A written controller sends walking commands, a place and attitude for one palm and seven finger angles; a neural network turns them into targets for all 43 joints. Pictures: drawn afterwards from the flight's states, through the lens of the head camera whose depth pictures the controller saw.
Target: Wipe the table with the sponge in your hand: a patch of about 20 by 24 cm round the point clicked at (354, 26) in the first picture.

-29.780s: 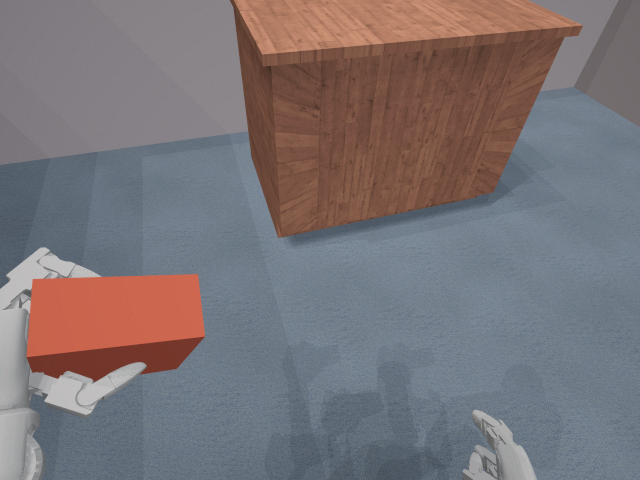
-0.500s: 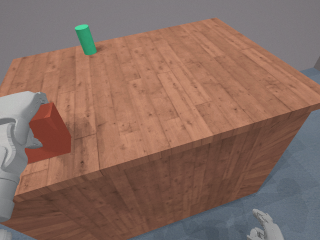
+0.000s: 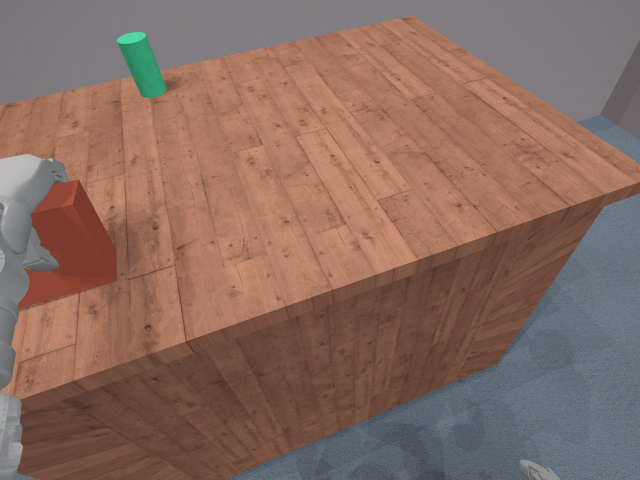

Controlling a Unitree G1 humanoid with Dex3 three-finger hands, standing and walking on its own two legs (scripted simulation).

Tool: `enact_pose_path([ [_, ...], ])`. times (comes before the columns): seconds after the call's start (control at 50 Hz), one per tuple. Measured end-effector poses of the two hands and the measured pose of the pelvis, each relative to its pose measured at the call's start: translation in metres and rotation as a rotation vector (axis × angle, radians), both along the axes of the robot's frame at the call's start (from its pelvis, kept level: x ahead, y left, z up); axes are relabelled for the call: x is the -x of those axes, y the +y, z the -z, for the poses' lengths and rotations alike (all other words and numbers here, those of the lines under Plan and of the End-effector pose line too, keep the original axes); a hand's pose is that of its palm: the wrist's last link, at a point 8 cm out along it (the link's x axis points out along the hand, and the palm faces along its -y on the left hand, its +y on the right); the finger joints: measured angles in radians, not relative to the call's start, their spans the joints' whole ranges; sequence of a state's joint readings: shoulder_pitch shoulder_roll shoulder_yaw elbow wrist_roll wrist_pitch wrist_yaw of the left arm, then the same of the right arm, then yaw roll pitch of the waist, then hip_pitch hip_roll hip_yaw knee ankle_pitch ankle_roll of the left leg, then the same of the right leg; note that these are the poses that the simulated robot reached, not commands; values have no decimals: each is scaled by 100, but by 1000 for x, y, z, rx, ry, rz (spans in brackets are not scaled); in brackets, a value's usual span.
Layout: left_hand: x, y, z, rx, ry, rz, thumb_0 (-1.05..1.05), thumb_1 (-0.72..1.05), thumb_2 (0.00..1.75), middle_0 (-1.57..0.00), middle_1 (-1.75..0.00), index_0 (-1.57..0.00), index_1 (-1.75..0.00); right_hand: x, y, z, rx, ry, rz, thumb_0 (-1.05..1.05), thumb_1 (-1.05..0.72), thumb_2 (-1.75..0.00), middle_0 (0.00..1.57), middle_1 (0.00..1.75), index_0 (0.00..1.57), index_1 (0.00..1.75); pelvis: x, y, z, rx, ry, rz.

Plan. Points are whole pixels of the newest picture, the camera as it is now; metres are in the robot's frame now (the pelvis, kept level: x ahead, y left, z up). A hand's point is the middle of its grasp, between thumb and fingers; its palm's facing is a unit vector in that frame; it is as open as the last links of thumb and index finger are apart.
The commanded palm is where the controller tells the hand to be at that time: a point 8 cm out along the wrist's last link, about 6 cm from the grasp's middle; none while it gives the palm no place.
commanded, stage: wipe forward along the first lane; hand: left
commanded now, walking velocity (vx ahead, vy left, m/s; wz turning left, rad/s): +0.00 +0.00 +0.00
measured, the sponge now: (52, 258) +0.34 +0.38 +0.10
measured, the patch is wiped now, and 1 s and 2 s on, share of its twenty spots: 0.30 0.35 0.50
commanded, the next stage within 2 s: slide across to the middle lane in 0.44 s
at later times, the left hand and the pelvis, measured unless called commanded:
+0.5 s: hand (39, 192) +0.41 +0.40 +0.16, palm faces -0.13 +0.00 -0.99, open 10.3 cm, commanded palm +0.40 +0.40 +0.18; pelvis +0.02 +0.02 +0.00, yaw -1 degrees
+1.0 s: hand (73, 174) +0.44 +0.37 +0.16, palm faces -0.03 +0.00 -1.00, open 10.3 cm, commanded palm +0.42 +0.36 +0.21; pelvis +0.04 +0.04 +0.01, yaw +1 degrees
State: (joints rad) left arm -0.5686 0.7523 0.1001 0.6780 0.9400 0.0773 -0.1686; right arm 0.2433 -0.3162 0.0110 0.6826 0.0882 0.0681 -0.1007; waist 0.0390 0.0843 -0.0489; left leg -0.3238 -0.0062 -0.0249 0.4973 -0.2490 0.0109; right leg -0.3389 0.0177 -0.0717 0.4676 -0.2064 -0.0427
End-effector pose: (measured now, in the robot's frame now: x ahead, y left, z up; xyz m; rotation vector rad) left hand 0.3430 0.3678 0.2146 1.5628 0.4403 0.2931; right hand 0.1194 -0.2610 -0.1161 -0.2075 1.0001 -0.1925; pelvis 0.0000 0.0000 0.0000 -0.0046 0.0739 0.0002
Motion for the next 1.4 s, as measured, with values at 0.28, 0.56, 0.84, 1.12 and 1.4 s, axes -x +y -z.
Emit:
enact_pose_path([
  [0.28, -37, 13, -1, -23, 62, 17, 2, -54, 106, -72, -130, -73, -132, 22, -2, 3, 25, 96, 47, 1, -91, -90, 21, 30, 20, 30, -8, 9, 0, 7, 49, 9],
  [0.56, -60, 30, 0, 3, 37, 8, 2, -54, 106, -73, -129, -73, -132, 20, 10, 3, 21, 153, 54, 1, -91, -90, 21, 30, 20, 30, -20, 20, -2, 13, 81, 11],
  [0.84, -70, 16, -3, -25, -13, 78, 1, -53, 106, -71, -132, -71, -134, -11, 32, 0, -1, 111, 27, 1, -91, -90, 21, 30, 20, 30, -35, 34, -4, 17, 59, -3],
  [1.12, -88, -18, -3, -1, -63, 74, 0, -53, 106, -70, -132, -71, -135, -88, 66, -15, -62, -78, -88, 1, -91, -90, 21, 30, 20, 30, -46, 40, -7, 15, 41, -15],
  [1.4, -89, -46, 0, 11, -76, 64, 0, -52, 106, -70, -133, -70, -136, -105, 66, -17, -70, -98, -130, 1, -91, -90, 21, 30, 20, 30, -51, 33, -6, 11, 34, -20],
])
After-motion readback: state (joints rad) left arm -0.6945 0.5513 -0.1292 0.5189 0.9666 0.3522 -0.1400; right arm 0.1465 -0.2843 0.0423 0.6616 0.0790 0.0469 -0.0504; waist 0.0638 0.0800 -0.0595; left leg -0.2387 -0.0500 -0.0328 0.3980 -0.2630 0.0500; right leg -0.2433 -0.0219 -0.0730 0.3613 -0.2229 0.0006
